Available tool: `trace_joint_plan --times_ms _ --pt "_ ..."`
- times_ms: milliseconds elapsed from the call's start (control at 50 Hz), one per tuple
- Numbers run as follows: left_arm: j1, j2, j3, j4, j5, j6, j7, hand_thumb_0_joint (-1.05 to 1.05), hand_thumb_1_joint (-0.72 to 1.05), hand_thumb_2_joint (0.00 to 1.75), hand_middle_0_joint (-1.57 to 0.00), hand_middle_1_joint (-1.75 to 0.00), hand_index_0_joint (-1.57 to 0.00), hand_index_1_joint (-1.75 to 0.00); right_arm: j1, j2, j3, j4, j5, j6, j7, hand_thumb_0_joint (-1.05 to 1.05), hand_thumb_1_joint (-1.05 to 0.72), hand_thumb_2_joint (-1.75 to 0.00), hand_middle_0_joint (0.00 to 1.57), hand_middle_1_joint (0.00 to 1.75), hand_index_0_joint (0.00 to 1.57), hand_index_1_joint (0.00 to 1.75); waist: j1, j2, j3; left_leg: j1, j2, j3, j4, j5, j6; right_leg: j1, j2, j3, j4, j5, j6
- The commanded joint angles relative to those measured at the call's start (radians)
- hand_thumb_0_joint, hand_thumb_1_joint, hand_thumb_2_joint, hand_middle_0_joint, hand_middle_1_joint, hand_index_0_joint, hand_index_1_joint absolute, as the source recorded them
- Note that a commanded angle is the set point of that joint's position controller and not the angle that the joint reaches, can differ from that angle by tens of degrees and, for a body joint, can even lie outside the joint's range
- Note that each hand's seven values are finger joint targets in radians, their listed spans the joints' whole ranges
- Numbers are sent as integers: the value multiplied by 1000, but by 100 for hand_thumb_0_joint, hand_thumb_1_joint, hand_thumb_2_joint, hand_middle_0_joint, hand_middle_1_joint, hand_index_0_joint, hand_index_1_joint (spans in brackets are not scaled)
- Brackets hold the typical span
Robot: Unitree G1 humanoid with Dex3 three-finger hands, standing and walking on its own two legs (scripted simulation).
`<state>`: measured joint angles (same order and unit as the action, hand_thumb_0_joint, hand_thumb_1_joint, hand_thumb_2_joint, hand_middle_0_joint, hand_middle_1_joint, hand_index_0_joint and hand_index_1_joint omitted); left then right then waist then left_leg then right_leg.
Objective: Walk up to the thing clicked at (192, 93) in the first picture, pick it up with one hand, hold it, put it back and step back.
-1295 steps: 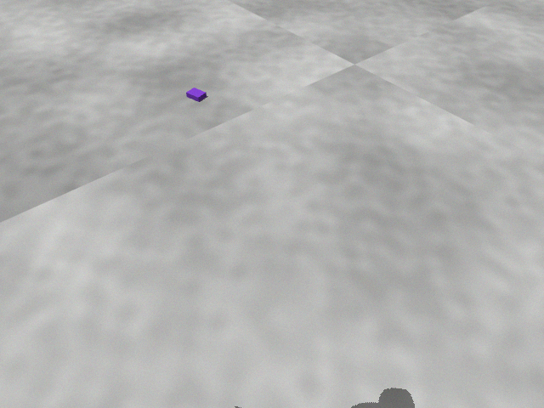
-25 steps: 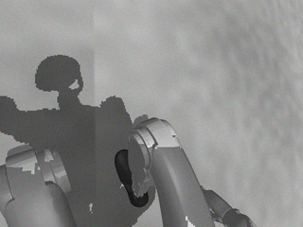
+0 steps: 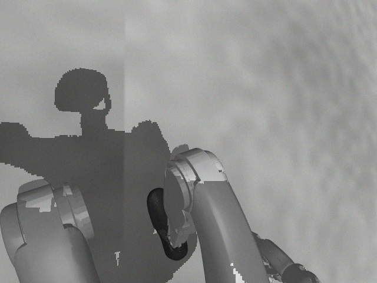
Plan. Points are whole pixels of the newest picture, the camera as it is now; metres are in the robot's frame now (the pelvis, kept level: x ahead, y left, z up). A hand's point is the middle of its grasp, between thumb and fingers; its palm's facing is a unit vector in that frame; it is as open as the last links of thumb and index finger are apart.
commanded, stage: settle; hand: left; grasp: from above
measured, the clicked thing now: out of the picture +0.42 +0.36 -0.28
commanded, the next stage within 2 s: lift in 0.62 s
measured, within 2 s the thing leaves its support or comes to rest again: leaves its support in 0.04 s
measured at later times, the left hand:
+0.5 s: hand out of the picture +0.41 +0.36 -0.15, palm faces -0.47 -0.10 -0.88, open 10.4 cm
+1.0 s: hand out of the picture +0.39 +0.36 -0.09, palm faces -0.48 -0.12 -0.87, open 10.4 cm
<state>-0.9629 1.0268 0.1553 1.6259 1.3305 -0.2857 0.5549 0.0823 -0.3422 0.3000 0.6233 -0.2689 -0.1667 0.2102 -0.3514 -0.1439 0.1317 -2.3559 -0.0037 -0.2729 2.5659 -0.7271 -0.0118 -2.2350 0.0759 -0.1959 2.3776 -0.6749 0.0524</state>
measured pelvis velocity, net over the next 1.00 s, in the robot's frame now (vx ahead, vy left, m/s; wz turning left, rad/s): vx -0.01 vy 0.00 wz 0.12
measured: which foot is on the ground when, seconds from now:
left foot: down 0.00-1.00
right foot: down 0.00-1.00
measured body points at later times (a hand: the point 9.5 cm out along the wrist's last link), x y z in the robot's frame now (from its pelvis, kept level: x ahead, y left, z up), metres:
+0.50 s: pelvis +0.00 +0.00 +0.02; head +0.23 +0.12 +0.39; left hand +0.43 +0.36 -0.10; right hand +0.12 -0.26 -0.06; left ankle +0.06 +0.12 -0.27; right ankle +0.11 -0.12 -0.27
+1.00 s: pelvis -0.01 +0.00 +0.06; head +0.21 +0.10 +0.44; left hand +0.42 +0.36 -0.04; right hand +0.09 -0.27 -0.04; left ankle +0.06 +0.12 -0.27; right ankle +0.11 -0.12 -0.27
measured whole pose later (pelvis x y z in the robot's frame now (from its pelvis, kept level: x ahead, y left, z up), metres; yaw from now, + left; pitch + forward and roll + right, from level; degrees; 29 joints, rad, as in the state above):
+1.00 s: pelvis -0.01 +0.00 +0.06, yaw +7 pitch +35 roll -10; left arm -0.82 0.76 0.06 1.14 1.17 -0.23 0.16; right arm 0.20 -0.29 0.07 0.66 -0.09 0.02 0.12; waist -0.20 0.02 -0.08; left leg -2.27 -0.02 -0.14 2.31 -0.65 0.00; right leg -2.17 0.03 -0.09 2.22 -0.66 0.04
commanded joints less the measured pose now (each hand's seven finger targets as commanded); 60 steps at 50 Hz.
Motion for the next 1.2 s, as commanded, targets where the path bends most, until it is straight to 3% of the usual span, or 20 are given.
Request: trace_joint_plan --times_ms 0,40,60,80,100,140,160,220,260,360,500,660,680,740,760,840,980,1100,1140,1180 --pt "-202 327 72 -256 -28 10 7 0 91 58 -126 -42 -126 -42 167 -330 -147 5 15 11 -11 0 -91 -90 20 30 20 30 36 666 -742 600 39 121 -291 336 -3 354 27 -60 -173 302 -95" --pt "-216 305 73 -347 -42 1 -8 0 94 53 -128 -39 -128 -39 167 -325 -166 -6 25 16 -10 0 -91 -90 20 30 20 30 45 673 -798 610 40 130 -277 352 2 375 26 -48 -188 322 -95" --pt "-214 265 55 -381 -59 -2 -20 0 94 53 -128 -39 -129 -39 160 -311 -169 -9 31 17 -7 0 -91 -90 20 30 20 30 50 664 -809 587 37 139 -275 336 8 390 26 -37 -201 321 -93" --pt "-232 182 1 -415 -70 -8 -36 0 96 49 -129 -38 -130 -37 155 -308 -176 -18 36 17 -6 0 -91 -90 20 30 20 30 31 657 -803 585 33 142 -279 335 6 372 23 -44 -207 322 -95" --pt "-207 203 20 -391 -74 -2 -48 0 97 48 -129 -38 -130 -37 169 -307 -185 -3 46 17 -6 0 -91 -90 20 30 20 30 37 638 -776 568 30 144 -287 314 10 356 22 -46 -210 308 -93" --pt "-214 188 7 -442 -74 -1 -78 0 95 49 -128 -36 -128 -35 193 -302 -206 9 59 20 -7 0 -91 -90 20 30 20 30 54 655 -775 591 28 141 -310 310 3 320 16 -44 -211 286 -97" --pt "-195 229 45 -418 -74 6 -88 0 96 51 -128 -37 -129 -37 212 -315 -226 23 70 29 -9 0 -91 -90 20 30 20 30 67 641 -792 599 30 130 -323 298 1 297 13 -44 -203 269 -100" --pt "-259 75 -51 -477 -97 8 -127 0 101 54 -133 -38 -133 -38 216 -286 -239 16 88 48 -8 0 -90 -90 20 30 20 30 57 613 -804 600 25 131 -342 263 6 269 5 -38 -222 249 -97" --pt "-245 86 -58 -455 -95 18 -141 0 100 53 -132 -39 -133 -38 228 -267 -241 42 103 59 -10 0 -91 -90 20 30 20 30 78 588 -793 575 21 143 -355 245 14 269 6 -28 -233 244 -92" --pt "-256 55 -79 -432 -97 29 -187 0 100 56 -132 -39 -133 -39 235 -263 -249 29 123 90 -25 0 -90 -90 20 30 20 30 76 487 -759 527 6 157 -369 242 24 278 -2 -16 -262 240 -95" --pt "-289 96 -47 -481 -103 23 -226 0 97 60 -131 -43 -132 -43 242 -238 -253 9 136 124 -46 0 -91 -90 20 30 20 30 107 498 -853 566 0 179 -390 241 28 337 -5 11 -282 225 -97" --pt "-328 109 -31 -544 -95 8 -249 0 97 71 -131 -48 -130 -49 250 -229 -262 1 141 153 -81 0 -90 -90 20 30 20 30 111 520 -859 583 -9 188 -424 206 26 305 -13 16 -307 181 -104" --pt "-302 96 -39 -514 -94 11 -253 0 97 63 -133 -50 -134 -49 253 -229 -264 3 143 153 -85 0 -94 -91 20 30 20 30 111 513 -830 579 -11 185 -429 194 26 293 -15 17 -310 171 -106" --pt "-294 111 -19 -565 -111 19 -264 0 82 65 -121 -42 -121 -43 267 -219 -276 5 151 159 -89 0 -88 -89 20 30 20 30 136 535 -923 628 -8 192 -461 209 28 337 -16 27 -317 191 -99" --pt "-270 105 -21 -547 -116 27 -270 0 89 62 -126 -50 -127 -49 274 -220 -283 4 152 159 -90 0 -93 -91 20 30 20 30 139 527 -900 626 -9 192 -466 207 27 333 -17 30 -326 183 -103" --pt "-240 75 -31 -603 -157 54 -313 0 86 68 -122 -49 -122 -49 294 -210 -304 14 167 168 -96 0 -91 -90 20 30 20 30 148 525 -948 672 -7 198 -494 242 30 361 -21 39 -348 213 -100" --pt "-156 66 -16 -741 -199 63 -385 0 84 69 -120 -49 -120 -49 292 -188 -344 8 200 195 -108 0 -91 -90 20 30 20 30 199 480 -1006 722 -11 215 -560 255 40 424 -27 69 -410 216 -97" --pt "-113 0 -42 -825 -239 55 -424 0 79 72 -117 -50 -116 -50 282 -169 -362 -2 221 205 -124 0 -91 -90 20 30 20 30 194 443 -950 747 -9 207 -641 221 46 445 -33 83 -475 197 -94" --pt "-45 -11 -38 -810 -246 57 -436 0 80 72 -116 -50 -116 -51 277 -168 -367 -5 227 207 -127 0 -91 -90 20 30 20 30 209 423 -930 771 -6 194 -679 208 45 459 -34 84 -489 190 -92" --pt "-57 -15 -41 -896 -264 53 -448 0 78 72 -115 -53 -115 -53 273 -162 -370 -23 234 208 -131 0 -90 -90 20 30 20 30 218 429 -974 822 -1 183 -727 194 47 504 -31 86 -515 194 -87"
